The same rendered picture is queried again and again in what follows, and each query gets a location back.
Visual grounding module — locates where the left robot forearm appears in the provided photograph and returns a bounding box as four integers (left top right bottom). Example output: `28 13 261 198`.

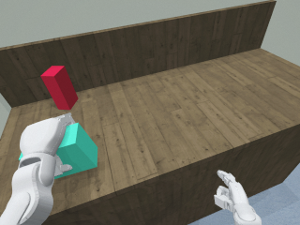
0 153 56 225

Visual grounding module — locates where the right robot forearm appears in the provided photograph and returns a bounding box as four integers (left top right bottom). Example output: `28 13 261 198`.
232 202 262 225

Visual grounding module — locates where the robot left hand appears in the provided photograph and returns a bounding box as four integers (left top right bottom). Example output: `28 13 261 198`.
20 112 75 177

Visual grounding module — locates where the table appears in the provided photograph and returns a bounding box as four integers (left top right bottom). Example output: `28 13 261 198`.
0 0 300 225

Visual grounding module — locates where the robot right hand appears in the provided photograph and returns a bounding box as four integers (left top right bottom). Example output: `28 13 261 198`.
214 170 249 212

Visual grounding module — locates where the sponge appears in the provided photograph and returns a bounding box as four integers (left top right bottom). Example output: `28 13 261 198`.
19 123 98 179

